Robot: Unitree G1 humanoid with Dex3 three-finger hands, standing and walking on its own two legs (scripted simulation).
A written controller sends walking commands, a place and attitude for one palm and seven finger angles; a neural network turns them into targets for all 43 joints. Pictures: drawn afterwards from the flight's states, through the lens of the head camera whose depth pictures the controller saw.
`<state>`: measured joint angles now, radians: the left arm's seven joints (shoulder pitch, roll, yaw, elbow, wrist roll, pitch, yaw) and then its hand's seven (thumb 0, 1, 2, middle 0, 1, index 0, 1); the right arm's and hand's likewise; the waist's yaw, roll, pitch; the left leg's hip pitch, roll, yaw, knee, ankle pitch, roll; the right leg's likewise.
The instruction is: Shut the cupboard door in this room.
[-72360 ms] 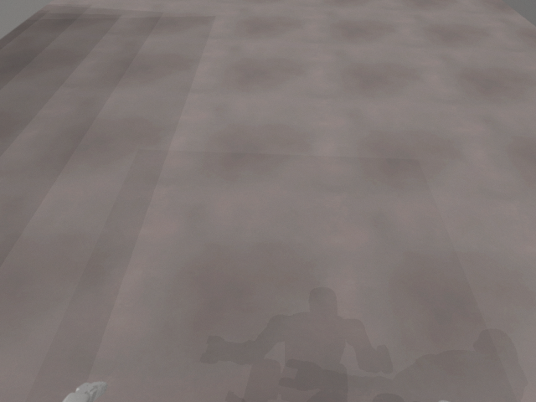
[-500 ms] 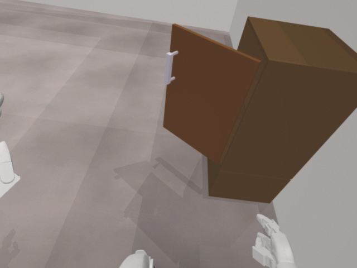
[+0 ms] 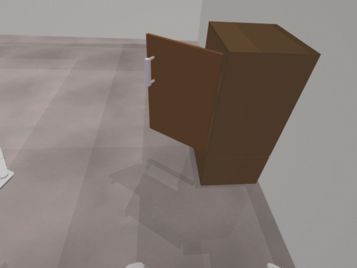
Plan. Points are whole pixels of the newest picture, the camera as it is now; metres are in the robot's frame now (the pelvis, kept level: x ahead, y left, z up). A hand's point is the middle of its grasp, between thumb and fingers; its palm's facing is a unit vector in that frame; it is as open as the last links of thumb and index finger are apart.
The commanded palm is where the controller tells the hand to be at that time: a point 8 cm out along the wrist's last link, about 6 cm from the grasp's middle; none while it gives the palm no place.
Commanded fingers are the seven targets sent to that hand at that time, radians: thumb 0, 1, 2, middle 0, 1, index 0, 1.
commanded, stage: stop stepping back and stand still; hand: left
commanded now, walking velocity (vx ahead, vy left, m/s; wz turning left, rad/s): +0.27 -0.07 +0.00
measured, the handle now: (150, 71) +1.04 +0.21 -0.03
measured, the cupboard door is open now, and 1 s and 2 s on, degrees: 54 54 54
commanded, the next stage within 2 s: let the arm hang, fingers relaxed in 0.36 s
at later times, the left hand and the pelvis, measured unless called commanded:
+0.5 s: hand (24, 179) +0.22 +0.30 +0.15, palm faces +0.46 -0.73 -0.51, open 7.4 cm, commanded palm none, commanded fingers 0.00 0.90 0.90 -0.20 -0.30 -0.20 -0.30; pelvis +0.03 +0.02 +0.00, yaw +5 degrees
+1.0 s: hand out of the picture +0.03 +0.22 -0.16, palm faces +0.10 -0.97 -0.22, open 7.2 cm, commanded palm none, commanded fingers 0.00 0.90 0.90 -0.20 -0.30 -0.20 -0.30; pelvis +0.05 +0.03 +0.01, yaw +5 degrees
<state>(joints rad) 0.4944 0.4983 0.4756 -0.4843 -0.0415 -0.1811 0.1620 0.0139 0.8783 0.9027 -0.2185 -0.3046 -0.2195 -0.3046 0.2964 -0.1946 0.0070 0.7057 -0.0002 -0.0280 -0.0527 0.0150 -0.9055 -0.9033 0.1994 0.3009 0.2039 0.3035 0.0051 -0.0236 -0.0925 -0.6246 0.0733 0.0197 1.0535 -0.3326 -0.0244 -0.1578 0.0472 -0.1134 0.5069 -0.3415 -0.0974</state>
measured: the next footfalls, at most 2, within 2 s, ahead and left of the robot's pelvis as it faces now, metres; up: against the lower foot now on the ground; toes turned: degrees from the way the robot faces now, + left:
left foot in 0.18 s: +0.09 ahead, +0.15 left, +0.00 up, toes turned +11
